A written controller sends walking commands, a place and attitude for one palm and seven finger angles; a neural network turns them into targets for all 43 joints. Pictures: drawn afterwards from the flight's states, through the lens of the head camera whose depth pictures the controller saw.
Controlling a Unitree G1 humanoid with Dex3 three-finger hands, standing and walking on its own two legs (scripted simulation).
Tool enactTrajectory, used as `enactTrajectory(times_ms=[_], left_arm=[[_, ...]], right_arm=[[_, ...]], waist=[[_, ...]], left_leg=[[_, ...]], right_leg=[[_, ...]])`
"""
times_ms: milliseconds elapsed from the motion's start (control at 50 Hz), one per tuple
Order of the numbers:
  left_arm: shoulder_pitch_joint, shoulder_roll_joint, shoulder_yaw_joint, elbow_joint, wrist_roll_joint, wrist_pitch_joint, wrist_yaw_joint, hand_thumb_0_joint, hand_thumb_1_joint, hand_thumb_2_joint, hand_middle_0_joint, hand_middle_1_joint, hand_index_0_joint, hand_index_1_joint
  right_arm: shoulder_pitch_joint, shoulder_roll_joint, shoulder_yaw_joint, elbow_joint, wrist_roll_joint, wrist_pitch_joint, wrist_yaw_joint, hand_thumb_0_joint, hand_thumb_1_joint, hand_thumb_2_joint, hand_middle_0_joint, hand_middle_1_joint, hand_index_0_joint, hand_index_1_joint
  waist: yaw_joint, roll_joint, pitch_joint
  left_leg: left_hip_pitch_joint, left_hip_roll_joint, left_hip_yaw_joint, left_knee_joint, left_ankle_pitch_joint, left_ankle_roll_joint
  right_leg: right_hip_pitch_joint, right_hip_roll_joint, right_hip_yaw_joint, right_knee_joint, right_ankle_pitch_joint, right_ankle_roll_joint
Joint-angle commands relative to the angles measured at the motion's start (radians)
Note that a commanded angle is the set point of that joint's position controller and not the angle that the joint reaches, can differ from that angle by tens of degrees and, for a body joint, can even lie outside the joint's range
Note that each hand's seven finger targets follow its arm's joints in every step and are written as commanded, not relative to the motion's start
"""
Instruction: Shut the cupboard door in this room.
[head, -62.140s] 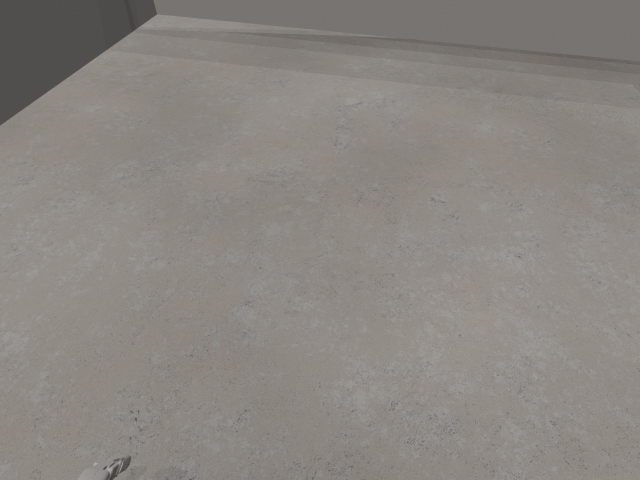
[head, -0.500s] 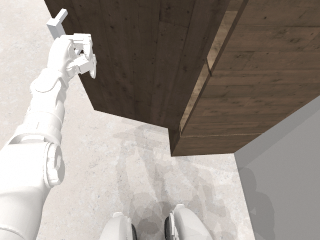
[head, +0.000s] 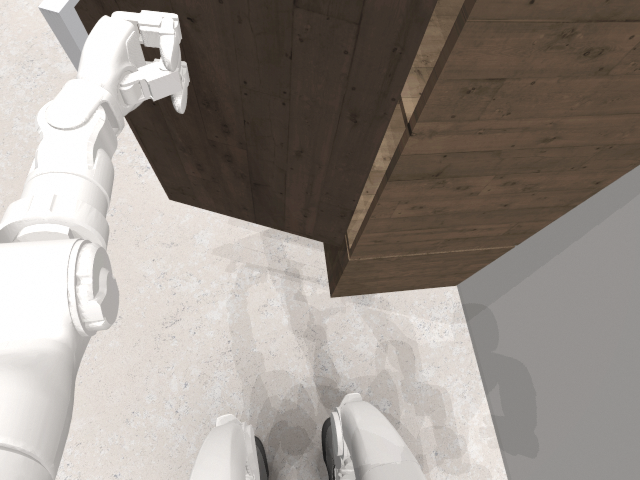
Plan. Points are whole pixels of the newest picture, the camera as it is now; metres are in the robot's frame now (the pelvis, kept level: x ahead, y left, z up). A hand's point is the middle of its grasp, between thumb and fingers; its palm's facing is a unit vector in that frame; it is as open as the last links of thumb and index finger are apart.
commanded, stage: push the door shut along its arc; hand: left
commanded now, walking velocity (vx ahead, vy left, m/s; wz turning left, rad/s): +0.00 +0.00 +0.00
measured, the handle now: (94, 45) +0.61 +0.17 +0.10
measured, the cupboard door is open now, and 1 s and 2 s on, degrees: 69 61 61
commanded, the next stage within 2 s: pull the fist back off the door in 0.20 s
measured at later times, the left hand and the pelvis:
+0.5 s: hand (198, 53) +0.59 +0.06 +0.10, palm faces +0.06 -1.00 +0.06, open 3.2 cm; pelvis -0.01 -0.01 -0.01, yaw +0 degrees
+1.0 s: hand (195, 120) +0.50 +0.07 +0.09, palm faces +0.03 -1.00 -0.02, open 3.1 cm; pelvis +0.01 -0.01 +0.02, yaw +0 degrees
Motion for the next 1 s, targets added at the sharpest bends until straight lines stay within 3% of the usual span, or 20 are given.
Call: enactTrajectory(times_ms=[0, 60, 100, 280, 300, 320, 360, 420, 460, 480, 520, 560, 600, 640, 680, 700, 780, 860, 920, 980], left_arm=[[-0.622, 0.066, -0.036, -0.243, -0.019, -0.045, -0.021, 0.0, 0.9, 0.9, -1.3, -1.5, -1.3, -1.5], [-0.652, 0.036, -0.053, -0.217, -0.025, -0.029, -0.027, 0.0, 0.9, 0.9, -1.3, -1.5, -1.3, -1.5], [-0.687, 0.058, -0.047, -0.19, -0.019, -0.014, -0.022, 0.0, 0.9, 0.9, -1.3, -1.5, -1.3, -1.5], [-0.789, 0.072, -0.053, -0.165, -0.011, -0.003, -0.032, 0.0, 0.9, 0.9, -1.3, -1.5, -1.3, -1.5], [-0.763, 0.147, 0.177, -0.16, -0.073, 0.018, 0.174, 0.0, 0.9, 0.9, -1.3, -1.5, -1.3, -1.5], [-0.704, 0.092, 0.134, -0.12, -0.04, 0.03, 0.277, 0.0, 0.9, 0.9, -1.3, -1.5, -1.3, -1.5], [-0.644, 0.002, 0.13, -0.133, -0.029, 0.021, 0.397, 0.0, 0.9, 0.9, -1.3, -1.5, -1.3, -1.5], [-0.609, 0.004, 0.151, -0.259, 0.068, -0.072, 0.595, 0.0, 0.9, 0.9, -1.3, -1.5, -1.3, -1.5], [-0.597, -0.007, 0.095, -0.29, 0.162, -0.141, 0.652, 0.0, 0.9, 0.9, -1.3, -1.5, -1.3, -1.5], [-0.598, -0.02, 0.064, -0.304, 0.19, -0.162, 0.653, 0.0, 0.9, 0.9, -1.3, -1.5, -1.3, -1.5], [-0.578, -0.01, 0.049, -0.311, 0.206, -0.175, 0.627, 0.0, 0.9, 0.9, -1.3, -1.5, -1.3, -1.5], [-0.559, 0.012, 0.074, -0.309, 0.172, -0.161, 0.589, 0.0, 0.9, 0.9, -1.3, -1.5, -1.3, -1.5], [-0.503, 0.024, 0.107, -0.282, 0.126, -0.132, 0.562, 0.0, 0.9, 0.9, -1.3, -1.5, -1.3, -1.5], [-0.446, 0.004, 0.119, -0.262, 0.086, -0.124, 0.555, 0.0, 0.9, 0.9, -1.3, -1.5, -1.3, -1.5], [-0.378, 0.026, 0.162, -0.247, 0.068, -0.142, 0.563, 0.0, 0.9, 0.9, -1.3, -1.5, -1.3, -1.5], [-0.348, 0.03, 0.171, -0.28, 0.066, -0.167, 0.566, 0.0, 0.9, 0.9, -1.3, -1.5, -1.3, -1.5], [-0.175, -0.092, 0.08, -0.278, 0.086, -0.243, 0.553, 0.0, 0.9, 0.9, -1.3, -1.5, -1.3, -1.5], [-0.059, -0.173, 0.017, -0.242, 0.079, -0.228, 0.52, 0.0, 0.9, 0.9, -1.3, -1.5, -1.3, -1.5], [-0.115, -0.212, -0.014, -0.325, 0.031, -0.224, 0.5, 0.0, 0.9, 0.9, -1.3, -1.5, -1.3, -1.5], [-0.196, -0.263, -0.057, -0.503, -0.004, -0.284, 0.51, 0.0, 0.9, 0.9, -1.3, -1.5, -1.3, -1.5]], right_arm=[[0.215, -0.192, -0.073, -0.001, -0.009, -0.024, -0.018, 0.0, -0.9, -0.9, 0.2, 0.3, 0.2, 0.3], [0.211, -0.19, -0.071, 0.011, -0.01, -0.031, -0.022, 0.0, -0.9, -0.9, 0.2, 0.3, 0.2, 0.3], [0.213, -0.195, -0.067, 0.022, -0.011, -0.033, -0.027, 0.0, -0.9, -0.9, 0.2, 0.3, 0.2, 0.3], [0.207, -0.197, -0.06, 0.04, -0.018, -0.06, -0.031, 0.0, -0.9, -0.9, 0.2, 0.3, 0.2, 0.3], [0.259, -0.169, -0.046, 0.0, -0.025, -0.067, -0.014, 0.0, -0.9, -0.9, 0.2, 0.3, 0.2, 0.3], [0.26, -0.165, -0.04, -0.009, -0.032, -0.068, 0.009, 0.0, -0.9, -0.9, 0.2, 0.3, 0.2, 0.3], [0.272, -0.16, -0.053, -0.02, -0.05, -0.063, 0.041, 0.0, -0.9, -0.9, 0.2, 0.3, 0.2, 0.3], [0.289, -0.147, -0.064, -0.042, -0.088, -0.049, 0.087, 0.0, -0.9, -0.9, 0.2, 0.3, 0.2, 0.3], [0.302, -0.149, -0.073, -0.03, -0.099, -0.037, 0.112, 0.0, -0.9, -0.9, 0.2, 0.3, 0.2, 0.3], [0.306, -0.15, -0.08, -0.024, -0.1, -0.029, 0.12, 0.0, -0.9, -0.9, 0.2, 0.3, 0.2, 0.3], [0.308, -0.156, -0.09, -0.024, -0.089, -0.011, 0.123, 0.0, -0.9, -0.9, 0.2, 0.3, 0.2, 0.3], [0.304, -0.16, -0.094, -0.031, -0.073, 0.006, 0.113, 0.0, -0.9, -0.9, 0.2, 0.3, 0.2, 0.3], [0.293, -0.159, -0.09, -0.045, -0.059, 0.02, 0.1, 0.0, -0.9, -0.9, 0.2, 0.3, 0.2, 0.3], [0.284, -0.15, -0.082, -0.054, -0.05, 0.022, 0.09, 0.0, -0.9, -0.9, 0.2, 0.3, 0.2, 0.3], [0.273, -0.143, -0.078, -0.056, -0.051, 0.021, 0.085, 0.0, -0.9, -0.9, 0.2, 0.3, 0.2, 0.3], [0.268, -0.14, -0.08, -0.063, -0.051, 0.021, 0.084, 0.0, -0.9, -0.9, 0.2, 0.3, 0.2, 0.3], [0.239, -0.126, -0.087, -0.064, -0.049, 0.014, 0.096, 0.0, -0.9, -0.9, 0.2, 0.3, 0.2, 0.3], [0.216, -0.133, -0.101, -0.067, -0.033, 0.03, 0.1, 0.0, -0.9, -0.9, 0.2, 0.3, 0.2, 0.3], [0.181, -0.131, -0.106, -0.075, -0.022, 0.037, 0.088, 0.0, -0.9, -0.9, 0.2, 0.3, 0.2, 0.3], [0.142, -0.119, -0.108, -0.074, -0.021, 0.024, 0.079, 0.0, -0.9, -0.9, 0.2, 0.3, 0.2, 0.3]], waist=[[-0.091, 0.158, -0.583], [-0.105, 0.141, -0.594], [-0.121, 0.118, -0.559], [-0.143, 0.164, -0.592], [-0.078, 0.212, -0.616], [-0.081, 0.2, -0.603], [-0.085, 0.132, -0.605], [-0.046, 0.147, -0.681], [-0.052, 0.152, -0.698], [-0.062, 0.146, -0.7], [-0.055, 0.139, -0.709], [-0.043, 0.126, -0.729], [-0.025, 0.071, -0.697], [-0.011, 0.039, -0.634], [0.006, -0.015, -0.562], [0.017, -0.035, -0.559], [0.037, -0.035, -0.478], [0.045, -0.056, -0.412], [0.04, -0.047, -0.419], [0.049, 0.039, -0.51]], left_leg=[[0.582, -0.019, -0.14, -0.048, 0.501, 0.004], [0.574, -0.023, -0.139, -0.038, 0.504, 0.009], [0.513, -0.023, -0.132, -0.028, 0.442, 0.012], [0.474, -0.029, -0.123, 0.011, 0.429, 0.018], [0.402, -0.012, -0.135, -0.007, 0.392, -0.004], [0.381, -0.01, -0.146, -0.025, 0.378, -0.012], [0.398, -0.004, -0.154, -0.029, 0.407, -0.013], [0.385, -0.017, -0.124, -0.016, 0.468, -0.02], [0.422, -0.015, -0.128, -0.014, 0.501, -0.023], [0.439, -0.015, -0.123, -0.022, 0.501, -0.021], [0.458, -0.022, -0.111, -0.05, 0.478, -0.02], [0.466, -0.03, -0.1, -0.076, 0.469, -0.018], [0.431, -0.038, -0.084, -0.116, 0.426, -0.015], [0.4, -0.044, -0.068, -0.147, 0.387, -0.012], [0.34, -0.048, -0.053, -0.164, 0.357, -0.008], [0.333, -0.05, -0.047, -0.171, 0.362, -0.006], [0.345, -0.053, -0.029, -0.182, 0.378, -0.009], [0.374, -0.056, -0.017, -0.206, 0.335, -0.012], [0.409, -0.058, -0.015, -0.215, 0.309, -0.011], [0.538, -0.051, -0.036, -0.209, 0.375, -0.017]], right_leg=[[0.025, 0.057, 0.035, -0.104, 0.31, -0.016], [0.017, 0.061, 0.032, -0.098, 0.314, -0.016], [0.016, 0.06, 0.033, -0.101, 0.288, -0.015], [-0.007, 0.066, 0.03, -0.072, 0.277, -0.02], [0.039, 0.048, 0.047, -0.086, 0.262, -0.016], [0.041, 0.046, 0.041, -0.075, 0.246, -0.01], [0.036, 0.044, 0.03, -0.071, 0.26, 0.004], [0.108, 0.04, 0.037, -0.056, 0.347, 0.008], [0.097, 0.042, 0.036, -0.049, 0.365, 0.008], [0.112, 0.043, 0.038, -0.059, 0.373, 0.008], [0.179, 0.044, 0.046, -0.086, 0.391, 0.005], [0.254, 0.047, 0.054, -0.11, 0.424, 0.005], [0.338, 0.049, 0.059, -0.141, 0.432, 0.007], [0.376, 0.05, 0.064, -0.169, 0.427, 0.011], [0.415, 0.048, 0.072, -0.186, 0.428, 0.014], [0.443, 0.046, 0.077, -0.188, 0.447, 0.013], [0.43, 0.042, 0.077, -0.19, 0.483, 0.009], [0.405, 0.041, 0.071, -0.219, 0.433, 0.006], [0.407, 0.036, 0.076, -0.238, 0.403, 0.008], [0.384, 0.037, 0.064, -0.216, 0.427, 0.004]])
